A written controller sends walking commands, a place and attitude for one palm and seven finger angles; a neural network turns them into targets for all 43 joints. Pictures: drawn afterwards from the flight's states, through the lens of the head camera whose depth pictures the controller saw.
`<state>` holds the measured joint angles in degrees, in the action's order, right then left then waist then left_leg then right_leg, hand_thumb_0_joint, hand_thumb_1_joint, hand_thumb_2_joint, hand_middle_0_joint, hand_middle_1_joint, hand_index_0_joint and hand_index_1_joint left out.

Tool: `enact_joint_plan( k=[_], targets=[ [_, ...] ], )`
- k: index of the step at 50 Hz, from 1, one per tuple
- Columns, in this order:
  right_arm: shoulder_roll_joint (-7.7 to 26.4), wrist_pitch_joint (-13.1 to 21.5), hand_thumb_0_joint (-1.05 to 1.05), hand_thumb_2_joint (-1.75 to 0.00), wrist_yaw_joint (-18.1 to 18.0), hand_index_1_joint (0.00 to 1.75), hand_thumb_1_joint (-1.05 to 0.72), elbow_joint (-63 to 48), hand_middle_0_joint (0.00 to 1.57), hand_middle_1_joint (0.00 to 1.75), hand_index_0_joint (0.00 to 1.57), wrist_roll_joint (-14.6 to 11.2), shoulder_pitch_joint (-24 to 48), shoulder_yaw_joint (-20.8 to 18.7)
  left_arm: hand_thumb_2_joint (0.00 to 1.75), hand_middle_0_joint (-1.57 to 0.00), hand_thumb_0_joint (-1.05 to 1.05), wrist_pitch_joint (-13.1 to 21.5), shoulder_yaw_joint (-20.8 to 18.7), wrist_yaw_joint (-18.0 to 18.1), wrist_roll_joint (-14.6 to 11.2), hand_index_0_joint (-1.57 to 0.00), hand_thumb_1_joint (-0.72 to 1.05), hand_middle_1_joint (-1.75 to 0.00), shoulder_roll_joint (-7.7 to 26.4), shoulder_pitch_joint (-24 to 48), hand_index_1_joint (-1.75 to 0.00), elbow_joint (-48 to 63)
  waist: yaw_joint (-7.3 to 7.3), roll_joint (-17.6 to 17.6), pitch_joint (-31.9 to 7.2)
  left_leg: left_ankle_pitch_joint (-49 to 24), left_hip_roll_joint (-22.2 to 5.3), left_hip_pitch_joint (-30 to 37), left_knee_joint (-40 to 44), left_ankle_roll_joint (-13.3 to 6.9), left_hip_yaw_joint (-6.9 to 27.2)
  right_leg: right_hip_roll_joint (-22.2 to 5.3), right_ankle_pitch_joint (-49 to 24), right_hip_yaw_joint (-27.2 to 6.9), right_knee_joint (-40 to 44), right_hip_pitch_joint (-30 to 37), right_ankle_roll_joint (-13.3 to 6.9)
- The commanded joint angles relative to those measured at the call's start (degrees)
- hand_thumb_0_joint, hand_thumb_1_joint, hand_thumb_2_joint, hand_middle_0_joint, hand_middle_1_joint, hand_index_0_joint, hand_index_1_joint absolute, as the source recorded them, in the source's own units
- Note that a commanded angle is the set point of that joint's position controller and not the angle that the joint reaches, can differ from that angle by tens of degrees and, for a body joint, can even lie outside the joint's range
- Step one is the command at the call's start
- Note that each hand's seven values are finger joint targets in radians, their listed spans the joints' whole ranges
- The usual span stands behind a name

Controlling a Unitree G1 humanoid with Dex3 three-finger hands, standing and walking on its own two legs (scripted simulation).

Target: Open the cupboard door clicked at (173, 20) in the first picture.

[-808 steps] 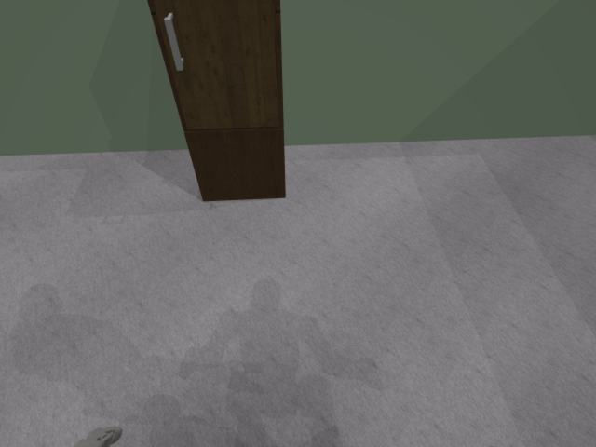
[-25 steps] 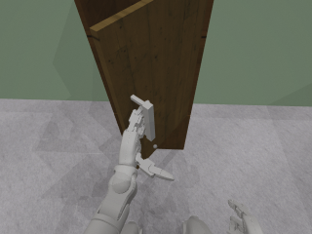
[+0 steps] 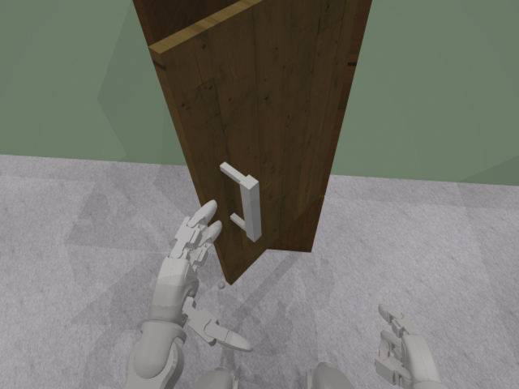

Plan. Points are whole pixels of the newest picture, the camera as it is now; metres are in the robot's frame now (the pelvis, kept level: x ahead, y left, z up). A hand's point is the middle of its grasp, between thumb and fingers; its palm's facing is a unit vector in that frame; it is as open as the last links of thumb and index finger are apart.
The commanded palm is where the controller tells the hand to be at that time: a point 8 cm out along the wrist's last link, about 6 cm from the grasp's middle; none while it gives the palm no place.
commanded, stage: slide the hand sideways off the handle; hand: left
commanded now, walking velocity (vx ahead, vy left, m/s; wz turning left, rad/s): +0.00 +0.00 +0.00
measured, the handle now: (242, 204) +0.38 +0.05 +0.06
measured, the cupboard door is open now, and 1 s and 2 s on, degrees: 53 53 53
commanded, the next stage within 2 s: draw the hand back to the body in 0.30 s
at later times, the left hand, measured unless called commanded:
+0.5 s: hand (196, 309) +0.22 +0.10 +0.06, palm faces -0.11 -0.99 -0.05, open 16.3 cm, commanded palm +0.20 +0.16 +0.07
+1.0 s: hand (108, 298) +0.21 +0.18 +0.13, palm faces +0.06 -0.96 -0.26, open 15.7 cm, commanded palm +0.17 +0.23 +0.15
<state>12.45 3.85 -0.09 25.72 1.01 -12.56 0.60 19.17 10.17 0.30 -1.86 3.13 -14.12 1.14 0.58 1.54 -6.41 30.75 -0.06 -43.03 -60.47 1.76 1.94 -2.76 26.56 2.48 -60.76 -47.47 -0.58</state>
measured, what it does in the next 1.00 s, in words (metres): stands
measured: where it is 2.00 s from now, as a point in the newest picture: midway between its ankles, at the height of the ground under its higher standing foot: outside the picture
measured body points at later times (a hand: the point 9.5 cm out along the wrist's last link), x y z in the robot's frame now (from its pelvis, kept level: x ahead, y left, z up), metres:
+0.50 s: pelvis +0.00 +0.00 -0.01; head +0.06 -0.02 +0.43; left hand +0.22 +0.15 +0.07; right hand +0.18 -0.22 -0.09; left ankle -0.01 +0.14 -0.67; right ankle +0.03 -0.11 -0.67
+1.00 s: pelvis +0.01 +0.01 +0.03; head +0.02 +0.00 +0.48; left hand +0.20 +0.23 +0.15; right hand +0.20 -0.21 -0.04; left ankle -0.01 +0.14 -0.67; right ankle +0.03 -0.11 -0.67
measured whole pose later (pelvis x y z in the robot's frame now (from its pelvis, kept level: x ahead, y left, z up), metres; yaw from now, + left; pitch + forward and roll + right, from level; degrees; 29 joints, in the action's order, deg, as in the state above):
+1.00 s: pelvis +0.01 +0.01 +0.03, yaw +0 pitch +6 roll -1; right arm 13.2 8.2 -4.8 25.9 -0.7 -16.1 2.5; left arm 6.8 -3.9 -2.0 -4.8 15.6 -31.4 23.9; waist 1.7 2.7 -5.9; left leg 28.4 -0.8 -28.8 -51.3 1.2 2.4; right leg -1.8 23.4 3.1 -49.8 -32.1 0.3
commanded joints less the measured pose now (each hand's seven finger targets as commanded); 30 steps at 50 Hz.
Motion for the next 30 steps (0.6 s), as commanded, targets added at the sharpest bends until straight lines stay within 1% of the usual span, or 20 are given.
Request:
enact_joint_plan(
  k=[1,2,3,4,7,8,11,13,14,16,17,18,19,20,22,24,26,27,28,30],
  targets=[
    [4.87,3.81,0.00,-0.90,-0.83,0.30,-0.90,-9.61,0.20,0.30,0.20,-0.48,1.18,-2.51,0.30,-0.15,0.00,4.17,-1.63,-1.28,-1.42,-0.15,-0.50,-0.30,1.43,0.69,-0.30,17.49,-0.91,-3.98,-15.05,-15.28,2.18,1.80,6.51,-2.23,-1.56,1.64,-17.66,-1.36,8.08,16.27,-0.83],
    [5.13,3.97,0.00,-0.90,-0.89,0.30,-0.90,-9.61,0.20,0.30,0.20,-0.57,1.14,-2.57,0.30,-0.15,0.00,4.28,-2.73,-1.47,-1.42,-0.15,-0.50,-0.30,2.63,-0.41,-0.30,18.10,-0.71,-3.79,-15.51,-16.15,2.13,1.69,6.23,-2.23,-1.31,1.73,-17.97,-1.20,7.45,16.14,-1.04],
    [4.97,4.14,0.00,-0.90,-0.83,0.30,-0.90,-10.08,0.20,0.30,0.20,-0.45,1.07,-2.45,0.30,-0.15,0.00,4.34,-1.70,-1.89,-1.68,-0.15,-0.50,-0.30,1.79,-1.95,-0.30,18.85,-1.06,-4.13,-14.69,-15.82,2.10,1.42,6.04,-2.26,-1.36,1.68,-17.95,-1.14,7.52,15.80,-0.83],
    [5.11,4.22,0.00,-0.90,-0.89,0.30,-0.90,-9.93,0.20,0.30,0.20,-0.58,0.77,-2.56,0.30,-0.15,0.00,4.44,-2.38,-2.22,-1.90,-0.15,-0.50,-0.30,2.45,-2.51,-0.30,19.10,-1.21,-4.11,-14.60,-15.35,2.09,1.07,5.69,-2.22,-1.31,1.73,-17.55,-1.31,7.46,15.35,-0.78],
    [5.50,4.45,0.00,-0.90,-1.22,0.30,-0.90,-10.29,0.20,0.30,0.20,-0.60,0.92,-2.46,0.30,-0.15,0.00,4.04,-3.63,-3.34,-2.19,-0.15,-0.50,-0.30,4.03,-4.11,-0.30,18.85,-1.45,-5.36,-12.29,-13.22,2.13,-1.14,4.87,-2.32,-1.15,1.75,-14.47,-1.99,7.94,14.12,-0.64],
    [5.50,4.62,0.00,-0.90,-1.29,0.30,-0.90,-10.35,0.20,0.30,0.20,-0.62,1.09,-2.47,0.30,-0.15,0.00,4.16,-4.21,-3.64,-2.49,-0.15,-0.50,-0.30,4.45,-3.69,-0.30,19.72,-1.56,-4.15,-12.29,-12.33,2.15,-1.30,4.65,-2.24,-1.23,1.65,-13.11,-2.06,7.86,13.40,-0.59],
    [5.53,5.04,0.00,-0.90,-1.58,0.30,-0.90,-10.73,0.20,0.30,0.20,-0.75,0.50,-2.67,0.30,-0.15,0.00,4.34,-5.64,-4.72,-3.67,-0.15,-0.50,-0.30,5.01,-7.80,-0.30,21.00,-0.93,-4.47,-14.20,-13.42,2.19,-1.06,3.99,-2.19,-1.36,1.74,-14.52,-2.15,7.25,14.33,-0.60],
    [5.55,5.41,0.00,-0.90,-1.54,0.30,-0.90,-11.31,0.20,0.30,0.20,-0.91,0.72,-2.61,0.30,-0.15,0.00,4.66,-5.54,-5.32,-4.16,-0.15,-0.50,-0.30,5.41,-8.38,-0.30,23.75,-0.64,-2.33,-15.60,-14.61,2.27,-0.38,3.97,-2.18,-1.15,1.83,-15.37,-1.62,6.15,14.33,-0.79],
    [5.42,5.52,0.00,-0.90,-1.52,0.30,-0.90,-11.36,0.20,0.30,0.20,-0.90,0.32,-2.40,0.30,-0.15,0.00,4.44,-3.98,-5.61,-4.45,-0.15,-0.50,-0.30,3.99,-9.00,-0.30,23.42,-1.27,-2.98,-14.25,-14.38,2.29,-0.48,3.91,-2.25,-1.09,1.90,-15.40,-1.39,6.37,13.69,-0.64],
    [5.72,5.85,0.00,-0.90,-1.69,0.30,-0.90,-11.37,0.20,0.30,0.20,-0.92,0.18,-2.49,0.30,-0.15,0.00,4.52,-3.99,-5.73,-4.47,-0.15,-0.50,-0.30,4.53,-7.60,-0.30,23.80,-1.93,-4.66,-13.03,-12.75,2.13,-1.82,3.28,-2.25,-0.88,1.86,-13.10,-1.62,6.64,12.37,-0.41],
    [5.96,6.04,0.00,-0.90,-1.85,0.30,-0.90,-11.11,0.20,0.30,0.20,-0.97,0.36,-2.51,0.30,-0.15,0.00,4.46,-4.11,-5.64,-4.08,-0.15,-0.50,-0.30,4.92,-7.01,-0.30,23.37,-1.99,-4.83,-12.58,-12.60,2.00,-2.14,3.14,-2.29,-0.54,2.01,-11.96,-1.49,6.33,11.51,-0.60],
    [5.81,6.28,0.00,-0.90,-1.79,0.30,-0.90,-11.48,0.20,0.30,0.20,-0.92,0.44,-2.39,0.30,-0.15,0.00,4.27,-2.78,-5.76,-4.16,-0.15,-0.50,-0.30,3.71,-7.16,-0.30,23.31,-2.21,-4.07,-11.43,-10.80,2.11,-2.64,3.11,-2.26,-0.77,1.84,-9.67,-1.81,6.95,10.58,-0.40],
    [5.97,6.28,0.00,-0.90,-1.87,0.30,-0.90,-11.17,0.20,0.30,0.20,-0.98,0.06,-2.48,0.30,-0.15,0.00,4.16,-4.47,-5.46,-4.27,-0.15,-0.50,-0.30,5.24,-6.49,-0.30,22.88,-2.15,-5.06,-11.38,-9.76,2.08,-3.40,2.81,-2.19,-0.73,1.76,-7.86,-2.24,7.31,10.58,-0.42],
    [6.03,6.32,0.00,-0.90,-1.92,0.30,-0.90,-11.26,0.20,0.30,0.20,-0.91,0.22,-2.51,0.30,-0.15,0.00,3.90,-4.74,-5.29,-3.89,-0.15,-0.50,-0.30,5.39,-6.81,-0.30,22.67,-1.77,-4.79,-11.84,-9.73,2.07,-3.36,2.79,-2.21,-0.79,1.80,-7.46,-2.28,7.20,10.54,-0.54],
    [6.25,6.13,0.00,-0.90,-2.14,0.30,-0.90,-12.03,0.20,0.30,0.20,-1.11,0.37,-2.42,0.30,-0.15,0.00,3.27,-7.63,-4.59,-3.67,-0.15,-0.50,-0.30,8.85,-6.55,-0.30,26.57,-0.56,-2.24,-14.10,-10.61,2.15,-1.54,4.23,-2.33,-0.83,2.02,-7.65,-1.85,7.10,12.39,-0.93],
    [5.64,6.05,0.00,-0.90,-2.20,0.30,-0.90,-12.79,0.20,0.30,0.20,-1.40,-0.16,-2.24,0.30,-0.15,0.00,2.15,-7.80,-4.15,-4.21,-0.15,-0.50,-0.30,8.35,-9.08,-0.30,29.32,0.09,-0.77,-16.30,-13.13,2.31,1.48,5.85,-2.36,-1.13,2.06,-11.39,-1.27,7.54,15.34,-0.88],
    [5.62,5.86,0.00,-0.90,-2.50,0.30,-0.90,-12.80,0.20,0.30,0.20,-1.77,-0.47,-1.93,0.30,-0.15,0.00,0.57,-9.72,-4.03,-5.31,-0.15,-0.50,-0.30,9.62,-10.12,-0.30,29.60,-0.19,-3.20,-14.63,-12.79,2.21,1.87,7.08,-2.37,-1.23,2.36,-11.47,-1.36,9.58,16.94,-0.46],
    [5.76,5.67,0.00,-0.90,-2.72,0.30,-0.90,-12.91,0.20,0.30,0.20,-1.89,-0.24,-1.81,0.30,-0.15,0.00,-0.15,-10.72,-4.18,-5.74,-0.15,-0.50,-0.30,9.99,-11.42,-0.30,28.92,0.11,-4.51,-14.05,-13.04,2.21,1.72,7.67,-2.47,-1.08,2.48,-11.22,-1.37,10.43,18.04,-0.50],
    [5.68,5.84,0.00,-0.90,-2.81,0.30,-0.90,-12.96,0.20,0.30,0.20,-2.06,0.13,-1.59,0.30,-0.15,0.00,-0.60,-9.82,-4.56,-6.04,-0.15,-0.50,-0.30,9.11,-11.20,-0.30,29.45,-0.40,-3.28,-12.27,-12.27,2.17,2.25,8.14,-2.43,-1.38,2.43,-10.61,-1.35,11.18,17.29,-0.25],
    [5.83,6.13,0.00,-0.90,-2.95,0.30,-0.90,-12.61,0.20,0.30,0.20,-2.17,-0.11,-1.28,0.30,-0.15,0.00,-1.57,-9.74,-5.45,-6.95,-0.15,-0.50,-0.30,8.76,-11.69,-0.30,29.08,-0.77,-3.84,-9.59,-11.08,2.12,2.64,9.27,-2.35,-1.24,2.46,-9.10,-1.12,12.66,17.27,-0.05]
  ],
)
